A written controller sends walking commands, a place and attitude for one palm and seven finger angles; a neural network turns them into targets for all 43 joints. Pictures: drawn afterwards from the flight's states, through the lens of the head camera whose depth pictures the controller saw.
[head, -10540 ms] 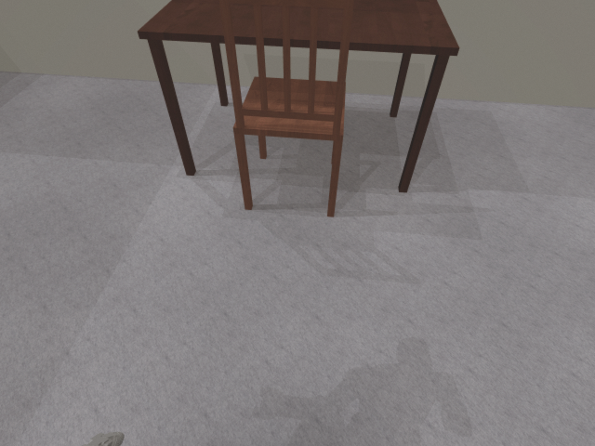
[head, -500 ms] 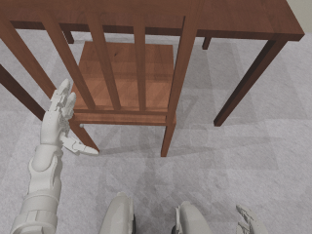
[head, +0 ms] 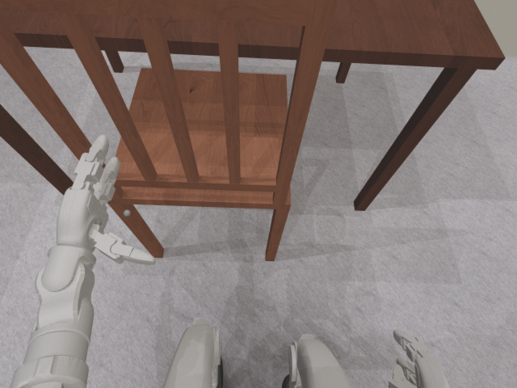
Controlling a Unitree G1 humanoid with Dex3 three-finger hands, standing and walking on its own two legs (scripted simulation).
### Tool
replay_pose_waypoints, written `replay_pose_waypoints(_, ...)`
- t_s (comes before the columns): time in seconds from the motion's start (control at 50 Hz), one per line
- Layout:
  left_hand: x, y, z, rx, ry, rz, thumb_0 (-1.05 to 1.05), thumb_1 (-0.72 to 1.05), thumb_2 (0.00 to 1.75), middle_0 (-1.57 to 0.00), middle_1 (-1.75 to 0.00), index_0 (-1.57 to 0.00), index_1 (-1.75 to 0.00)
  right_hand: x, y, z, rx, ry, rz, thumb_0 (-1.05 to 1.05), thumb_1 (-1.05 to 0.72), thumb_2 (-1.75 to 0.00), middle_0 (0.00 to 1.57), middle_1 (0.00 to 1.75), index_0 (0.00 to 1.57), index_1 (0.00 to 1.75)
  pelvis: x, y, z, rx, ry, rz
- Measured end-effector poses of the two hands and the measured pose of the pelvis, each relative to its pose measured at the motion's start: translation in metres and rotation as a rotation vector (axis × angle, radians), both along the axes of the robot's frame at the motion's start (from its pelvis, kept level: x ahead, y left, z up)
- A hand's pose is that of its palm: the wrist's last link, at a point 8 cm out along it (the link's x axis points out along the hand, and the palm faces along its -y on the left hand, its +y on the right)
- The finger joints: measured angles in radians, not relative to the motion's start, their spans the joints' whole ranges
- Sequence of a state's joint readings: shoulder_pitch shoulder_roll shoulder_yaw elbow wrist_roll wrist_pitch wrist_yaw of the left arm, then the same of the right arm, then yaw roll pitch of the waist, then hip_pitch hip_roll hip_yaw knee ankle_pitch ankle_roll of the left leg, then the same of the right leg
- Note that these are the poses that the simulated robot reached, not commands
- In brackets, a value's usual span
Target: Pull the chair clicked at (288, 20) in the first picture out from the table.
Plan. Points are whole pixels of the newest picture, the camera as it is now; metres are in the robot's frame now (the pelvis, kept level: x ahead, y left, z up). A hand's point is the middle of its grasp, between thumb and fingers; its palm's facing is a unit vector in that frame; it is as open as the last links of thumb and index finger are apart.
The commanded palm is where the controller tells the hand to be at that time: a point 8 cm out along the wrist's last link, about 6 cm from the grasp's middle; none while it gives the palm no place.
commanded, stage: push the fingers through the gap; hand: left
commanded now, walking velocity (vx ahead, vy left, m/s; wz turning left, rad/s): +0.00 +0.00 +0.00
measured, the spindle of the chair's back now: (177, 121) +0.51 +0.14 +0.06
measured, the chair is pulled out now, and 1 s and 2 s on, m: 0.00 0.00 0.00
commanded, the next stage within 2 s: hook a spindle and tug to test in 1.62 s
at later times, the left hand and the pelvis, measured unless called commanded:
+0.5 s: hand (127, 190) +0.40 +0.21 +0.02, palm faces -0.02 -1.00 -0.05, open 16.9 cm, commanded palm +0.39 +0.26 +0.02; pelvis +0.00 +0.01 +0.00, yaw -1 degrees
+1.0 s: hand (135, 160) +0.46 +0.21 +0.02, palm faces -0.01 -1.00 -0.04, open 16.9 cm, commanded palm +0.44 +0.25 +0.02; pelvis +0.00 +0.01 -0.01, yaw -1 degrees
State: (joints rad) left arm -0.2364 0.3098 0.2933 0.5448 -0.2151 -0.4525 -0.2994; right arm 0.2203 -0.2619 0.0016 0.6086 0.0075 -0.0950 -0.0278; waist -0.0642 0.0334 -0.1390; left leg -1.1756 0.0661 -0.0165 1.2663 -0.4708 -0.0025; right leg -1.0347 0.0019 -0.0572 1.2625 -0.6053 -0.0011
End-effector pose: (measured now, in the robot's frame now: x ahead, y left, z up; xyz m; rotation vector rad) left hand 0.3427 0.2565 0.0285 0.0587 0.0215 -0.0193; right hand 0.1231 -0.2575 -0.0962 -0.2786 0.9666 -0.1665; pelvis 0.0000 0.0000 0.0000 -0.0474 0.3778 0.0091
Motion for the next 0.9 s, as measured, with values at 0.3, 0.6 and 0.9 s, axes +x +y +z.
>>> replay_pose_waypoints(0.3, 0.020, 0.010, -0.001, -0.010, -0.005, -0.007, -0.02, -0.50, 0.30, -0.06, -0.08, -0.06, -0.08, -0.014, 0.004, -0.006, -0.014, 0.043, -0.004, 0.01, -0.90, -0.90, 0.20, 0.30, 0.20, 0.30, -0.001, 0.005, -0.004, -0.011, 0.015, 0.002)
replay_pose_waypoints(0.6, 0.051, 0.012, -0.004, -0.008, 0.000, 0.016, -0.02, -0.49, 0.30, -0.07, -0.08, -0.06, -0.08, -0.043, 0.007, -0.009, -0.019, 0.134, -0.040, 0.01, -0.90, -0.90, 0.20, 0.30, 0.20, 0.30, -0.002, 0.012, -0.005, -0.016, 0.031, -0.007)
replay_pose_waypoints(0.9, 0.086, 0.006, -0.007, -0.018, 0.006, 0.005, -0.02, -0.50, 0.30, -0.07, -0.08, -0.06, -0.08, -0.065, 0.008, -0.015, -0.023, 0.230, -0.067, 0.01, -0.90, -0.90, 0.20, 0.30, 0.20, 0.30, -0.002, 0.015, -0.009, -0.023, 0.059, -0.010)
